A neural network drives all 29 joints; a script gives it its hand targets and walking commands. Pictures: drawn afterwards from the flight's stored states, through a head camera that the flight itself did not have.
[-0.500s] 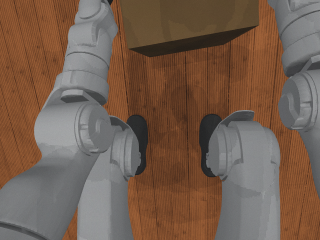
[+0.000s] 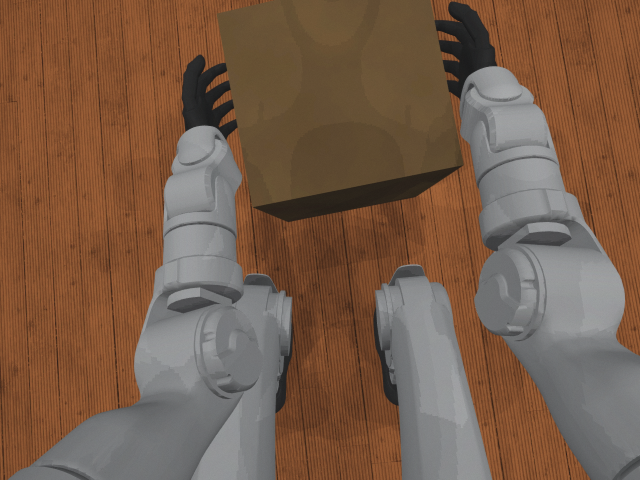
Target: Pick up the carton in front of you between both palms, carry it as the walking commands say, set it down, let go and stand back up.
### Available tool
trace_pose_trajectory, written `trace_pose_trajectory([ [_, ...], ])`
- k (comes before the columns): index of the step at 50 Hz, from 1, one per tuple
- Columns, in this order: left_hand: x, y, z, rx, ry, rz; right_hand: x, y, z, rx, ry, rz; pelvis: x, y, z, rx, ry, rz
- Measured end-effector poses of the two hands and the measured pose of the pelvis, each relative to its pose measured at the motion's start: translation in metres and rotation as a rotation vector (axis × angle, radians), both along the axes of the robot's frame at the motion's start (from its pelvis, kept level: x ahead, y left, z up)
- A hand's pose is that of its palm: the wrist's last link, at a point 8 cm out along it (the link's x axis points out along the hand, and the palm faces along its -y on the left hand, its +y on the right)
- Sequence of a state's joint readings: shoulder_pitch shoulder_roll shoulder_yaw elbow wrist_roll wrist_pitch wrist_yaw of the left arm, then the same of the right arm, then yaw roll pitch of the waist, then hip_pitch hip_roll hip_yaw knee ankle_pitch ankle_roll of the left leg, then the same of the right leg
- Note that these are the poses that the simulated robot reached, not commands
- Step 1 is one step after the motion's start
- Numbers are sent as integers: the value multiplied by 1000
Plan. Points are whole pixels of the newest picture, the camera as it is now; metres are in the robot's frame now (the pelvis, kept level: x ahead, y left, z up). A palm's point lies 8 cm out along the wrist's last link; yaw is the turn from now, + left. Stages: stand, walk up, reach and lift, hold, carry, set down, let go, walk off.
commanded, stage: reach and lift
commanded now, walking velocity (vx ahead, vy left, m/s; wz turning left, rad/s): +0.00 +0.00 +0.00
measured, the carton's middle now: (338, 126) +0.51 -0.03 -0.14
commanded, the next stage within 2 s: none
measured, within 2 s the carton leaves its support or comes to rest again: neither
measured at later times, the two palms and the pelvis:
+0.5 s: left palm (137, 93) +0.47 +0.12 +0.07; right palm (533, 44) +0.48 -0.17 +0.07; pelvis +0.03 +0.00 +0.11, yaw -2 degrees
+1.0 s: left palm out of the picture +0.43 +0.13 +0.24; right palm out of the picture +0.42 -0.17 +0.23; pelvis +0.08 +0.01 +0.26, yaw -3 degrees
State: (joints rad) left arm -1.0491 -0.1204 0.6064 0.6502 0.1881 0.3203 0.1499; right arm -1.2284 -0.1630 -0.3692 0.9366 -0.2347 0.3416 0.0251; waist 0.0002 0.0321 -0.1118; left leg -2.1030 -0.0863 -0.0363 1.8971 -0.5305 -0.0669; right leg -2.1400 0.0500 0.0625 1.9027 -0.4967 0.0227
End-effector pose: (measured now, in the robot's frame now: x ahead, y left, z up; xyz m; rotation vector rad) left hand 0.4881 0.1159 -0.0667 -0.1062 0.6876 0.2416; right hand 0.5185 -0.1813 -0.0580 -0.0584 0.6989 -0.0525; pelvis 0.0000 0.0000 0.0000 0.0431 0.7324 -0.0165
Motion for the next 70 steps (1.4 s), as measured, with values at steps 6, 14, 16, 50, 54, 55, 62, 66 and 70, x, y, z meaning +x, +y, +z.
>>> trace_pose_trajectory([
  [6,-2,3,31,5,10,-25,-8,2,31,-19,9,-11,3,5,30,-10,20,-2],
  [14,-7,3,68,11,-18,-37,-22,2,61,11,-16,-41,12,7,63,-14,23,-8],
  [16,-10,3,79,10,-22,-36,-26,2,71,16,-20,-45,15,7,71,-14,17,-10],
  [50,-58,17,304,22,-18,-108,-96,16,292,42,-15,-128,80,6,258,-47,-359,-21],
  [54,-63,18,327,32,-21,-129,-105,17,316,39,-18,-139,88,7,277,-51,-425,-23],
  [55,-64,18,333,37,-19,-138,-108,18,321,36,-15,-141,90,8,281,-52,-442,-24],
  [62,-70,22,374,40,-38,-162,-119,22,363,26,-35,-153,100,9,306,-60,-571,-25],
  [66,-73,23,399,53,-59,-178,-124,23,389,10,-56,-149,104,9,316,-63,-652,-25],
  [70,-78,23,415,66,-55,-192,-130,24,405,-3,-53,-144,104,9,322,-66,-722,-26],
])
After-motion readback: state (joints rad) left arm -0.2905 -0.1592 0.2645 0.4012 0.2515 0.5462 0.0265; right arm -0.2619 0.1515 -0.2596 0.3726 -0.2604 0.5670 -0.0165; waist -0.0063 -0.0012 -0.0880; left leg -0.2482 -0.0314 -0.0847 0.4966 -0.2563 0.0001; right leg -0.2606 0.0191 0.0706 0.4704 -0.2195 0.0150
